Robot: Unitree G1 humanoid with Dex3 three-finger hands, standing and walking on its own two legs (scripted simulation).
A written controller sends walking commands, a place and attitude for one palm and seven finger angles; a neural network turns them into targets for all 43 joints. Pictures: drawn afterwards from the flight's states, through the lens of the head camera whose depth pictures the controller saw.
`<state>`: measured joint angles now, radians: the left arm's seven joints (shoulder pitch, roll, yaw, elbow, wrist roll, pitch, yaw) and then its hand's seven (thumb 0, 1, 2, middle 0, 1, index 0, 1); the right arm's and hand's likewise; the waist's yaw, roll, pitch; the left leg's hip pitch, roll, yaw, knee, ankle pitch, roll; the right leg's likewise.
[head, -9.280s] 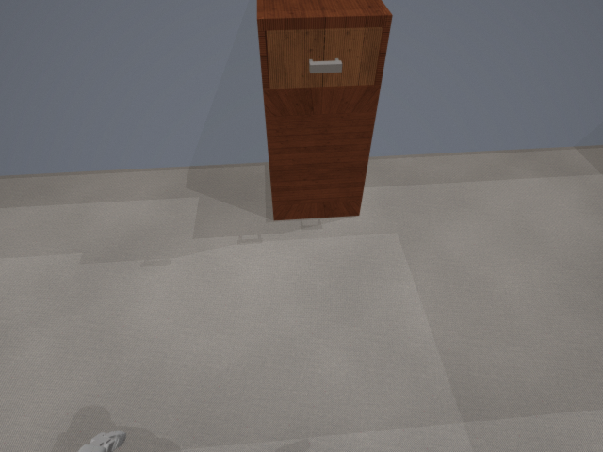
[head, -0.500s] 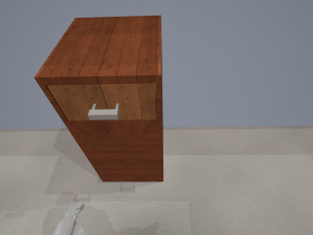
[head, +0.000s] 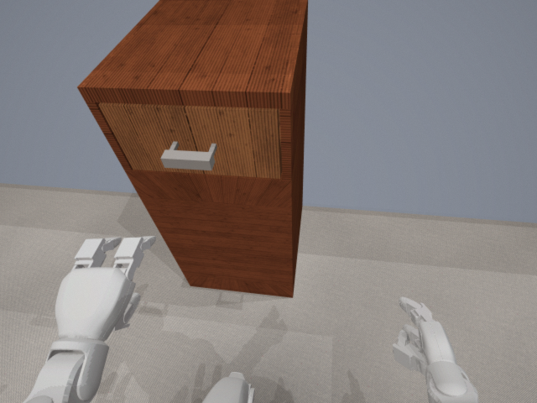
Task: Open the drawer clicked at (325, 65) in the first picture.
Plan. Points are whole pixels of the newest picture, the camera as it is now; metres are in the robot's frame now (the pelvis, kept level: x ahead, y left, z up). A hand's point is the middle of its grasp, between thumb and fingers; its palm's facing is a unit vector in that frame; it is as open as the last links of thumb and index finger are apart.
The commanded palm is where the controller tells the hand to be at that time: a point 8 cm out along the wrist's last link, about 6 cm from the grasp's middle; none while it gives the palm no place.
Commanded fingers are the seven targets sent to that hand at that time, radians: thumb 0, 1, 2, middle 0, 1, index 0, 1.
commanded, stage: raise the hand with hooked fingers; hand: left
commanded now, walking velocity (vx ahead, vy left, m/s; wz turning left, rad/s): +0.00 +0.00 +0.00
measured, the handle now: (191, 153) +0.55 +0.25 +0.03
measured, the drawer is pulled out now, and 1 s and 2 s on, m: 0.00 0.00 0.00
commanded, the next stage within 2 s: move the hooked fingers above the handle in 1.26 s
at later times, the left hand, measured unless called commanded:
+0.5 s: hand (122, 217) +0.33 +0.27 +0.10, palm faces +0.18 -0.10 -0.98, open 12.7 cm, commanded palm +0.30 +0.26 +0.16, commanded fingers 0.00 -0.45 0.32 -0.30 -1.17 -0.30 -1.17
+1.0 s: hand (104, 187) +0.35 +0.29 +0.14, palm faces +0.03 -0.11 -0.99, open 13.8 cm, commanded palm +0.32 +0.29 +0.21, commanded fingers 0.00 -0.50 0.30 -0.30 -1.20 -0.30 -1.20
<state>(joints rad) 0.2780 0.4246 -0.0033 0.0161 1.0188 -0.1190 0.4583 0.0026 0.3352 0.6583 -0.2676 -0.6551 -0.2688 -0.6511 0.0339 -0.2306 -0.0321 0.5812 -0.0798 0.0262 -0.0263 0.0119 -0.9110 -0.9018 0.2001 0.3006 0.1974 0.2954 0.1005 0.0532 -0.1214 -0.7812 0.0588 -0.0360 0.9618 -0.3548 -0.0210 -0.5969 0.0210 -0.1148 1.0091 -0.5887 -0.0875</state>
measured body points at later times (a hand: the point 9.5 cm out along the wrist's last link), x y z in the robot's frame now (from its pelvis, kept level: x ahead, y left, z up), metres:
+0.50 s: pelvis +0.04 +0.04 +0.03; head +0.06 +0.00 +0.48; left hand +0.32 +0.27 +0.15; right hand +0.20 -0.23 -0.08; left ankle +0.08 +0.18 -0.67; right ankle -0.04 -0.06 -0.67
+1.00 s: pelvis +0.02 +0.08 +0.05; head +0.02 +0.05 +0.50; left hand +0.35 +0.29 +0.20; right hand +0.19 -0.15 -0.05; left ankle +0.08 +0.18 -0.67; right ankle -0.04 -0.06 -0.67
